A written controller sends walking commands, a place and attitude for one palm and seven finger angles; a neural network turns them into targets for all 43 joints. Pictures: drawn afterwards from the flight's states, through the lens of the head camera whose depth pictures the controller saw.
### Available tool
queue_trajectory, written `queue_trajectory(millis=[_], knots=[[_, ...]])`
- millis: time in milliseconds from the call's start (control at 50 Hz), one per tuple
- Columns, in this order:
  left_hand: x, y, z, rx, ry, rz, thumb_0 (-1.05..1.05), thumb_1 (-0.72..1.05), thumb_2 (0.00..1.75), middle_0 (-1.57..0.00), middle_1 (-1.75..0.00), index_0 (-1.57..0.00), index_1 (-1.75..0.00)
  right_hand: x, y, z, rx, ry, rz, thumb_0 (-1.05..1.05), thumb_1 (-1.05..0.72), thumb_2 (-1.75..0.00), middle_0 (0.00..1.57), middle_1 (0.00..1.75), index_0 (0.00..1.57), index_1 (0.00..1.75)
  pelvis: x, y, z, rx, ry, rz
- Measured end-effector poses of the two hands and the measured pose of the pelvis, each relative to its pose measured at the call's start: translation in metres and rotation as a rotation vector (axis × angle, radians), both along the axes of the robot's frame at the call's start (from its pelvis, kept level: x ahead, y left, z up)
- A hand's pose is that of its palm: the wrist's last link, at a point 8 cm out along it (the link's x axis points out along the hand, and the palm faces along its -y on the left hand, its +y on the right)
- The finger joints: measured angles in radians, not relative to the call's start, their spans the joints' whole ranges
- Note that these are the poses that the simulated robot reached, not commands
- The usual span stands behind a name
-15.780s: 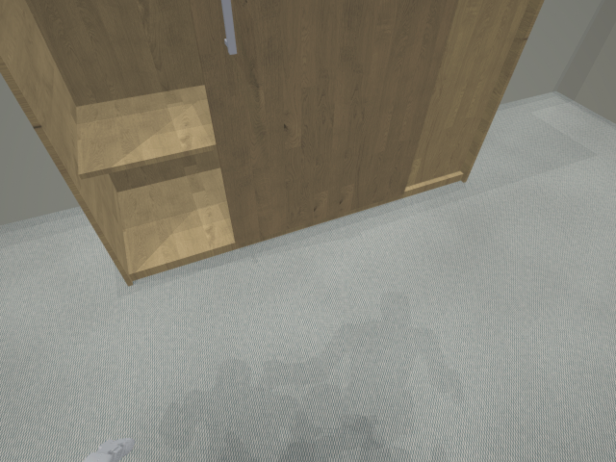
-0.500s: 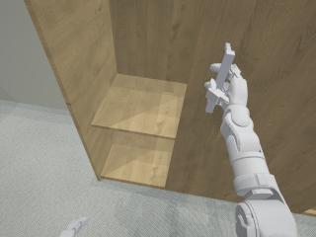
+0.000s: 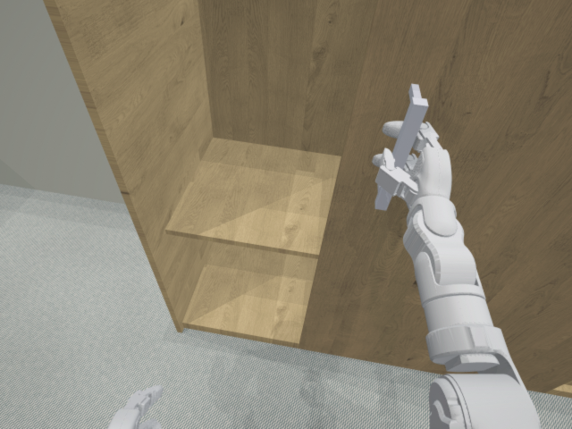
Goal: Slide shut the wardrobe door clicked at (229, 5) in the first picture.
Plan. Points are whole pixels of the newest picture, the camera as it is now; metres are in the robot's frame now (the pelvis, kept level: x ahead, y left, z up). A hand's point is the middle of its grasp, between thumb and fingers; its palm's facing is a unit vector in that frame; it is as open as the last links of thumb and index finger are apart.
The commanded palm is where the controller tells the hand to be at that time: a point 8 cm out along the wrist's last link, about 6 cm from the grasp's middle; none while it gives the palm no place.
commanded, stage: grip the handle and tug to test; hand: right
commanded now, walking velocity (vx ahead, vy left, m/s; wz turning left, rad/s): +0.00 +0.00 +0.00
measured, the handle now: (396, 152) +0.48 -0.11 +0.17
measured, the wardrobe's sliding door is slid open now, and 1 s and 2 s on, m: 0.42 0.42 0.41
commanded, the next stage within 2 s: tug the door sideways, standing still in 0.12 s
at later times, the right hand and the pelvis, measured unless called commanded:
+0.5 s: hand (383, 170) +0.43 -0.08 +0.18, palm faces +0.10 +1.00 +0.00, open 5.6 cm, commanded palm +0.40 -0.10 +0.17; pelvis +0.01 +0.00 +0.00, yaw -2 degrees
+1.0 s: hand (379, 171) +0.43 -0.07 +0.17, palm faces +0.12 +0.99 -0.05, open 5.8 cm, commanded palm +0.40 -0.07 +0.17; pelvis -0.02 -0.01 -0.01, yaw -4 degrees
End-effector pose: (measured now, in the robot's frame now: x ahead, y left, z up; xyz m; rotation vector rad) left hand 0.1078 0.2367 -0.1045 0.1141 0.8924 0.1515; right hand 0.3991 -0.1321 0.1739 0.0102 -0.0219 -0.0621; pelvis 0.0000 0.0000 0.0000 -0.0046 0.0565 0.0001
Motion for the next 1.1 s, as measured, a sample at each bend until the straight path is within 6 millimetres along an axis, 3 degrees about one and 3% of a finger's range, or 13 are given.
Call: queue_trajectory(millis=[300, 420, 520, 640, 920, 1100], knots=[[0.033, -0.002, 0.005, 0.0, -0.017, -0.019, 0.01, 0.91, 0.9, -0.2, -0.3, -0.2, -0.3, -0.001, 0.0, -0.001, 0.0, -0.009, 0.011, 0.01, -0.78, -0.81, 0.3, 1.35, 0.29, 1.3, 0.02, -0.001, 0.001, -0.002, 0.001, -0.002], [0.048, -0.007, 0.002, 0.018, 0.002, -0.068, 0.01, 0.91, 0.9, -0.2, -0.3, -0.2, -0.3, 0.001, 0.0, 0.001, -0.008, 0.011, -0.015, 0.01, -0.75, -0.83, 0.35, 1.36, 0.34, 1.34, 0.017, -0.001, -0.001, 0.001, 0.006, -0.031], [0.048, -0.013, 0.0, 0.01, 0.001, -0.093, 0.01, 0.91, 0.9, -0.2, -0.3, -0.2, -0.3, 0.001, 0.002, 0.001, -0.013, 0.018, -0.04, 0.01, -0.75, -0.85, 0.35, 1.36, 0.35, 1.35, 0.011, -0.002, -0.002, 0.001, 0.009, -0.046], [0.034, -0.021, -0.005, -0.01, 0.021, -0.102, 0.01, 0.91, 0.9, -0.2, -0.3, -0.2, -0.3, 0.0, 0.004, 0.001, -0.031, 0.016, -0.055, 0.01, -0.77, -0.84, 0.34, 1.36, 0.31, 1.38, 0.002, -0.003, -0.003, 0.002, 0.005, -0.054], [-0.028, -0.024, -0.022, -0.022, 0.135, -0.101, 0.01, 0.91, 0.9, -0.2, -0.3, -0.2, -0.3, -0.001, 0.006, 0.001, -0.059, 0.004, -0.064, 0.0, -0.8, -0.82, 0.32, 1.37, 0.25, 1.4, -0.019, -0.009, -0.005, 0.009, 0.012, -0.066], [-0.045, -0.02, -0.022, -0.016, 0.127, -0.095, 0.01, 0.91, 0.9, -0.2, -0.3, -0.2, -0.3, -0.001, 0.007, 0.001, -0.061, -0.004, -0.058, 0.0, -0.79, -0.83, 0.33, 1.37, 0.25, 1.4, -0.026, -0.012, -0.006, 0.01, 0.017, -0.064]])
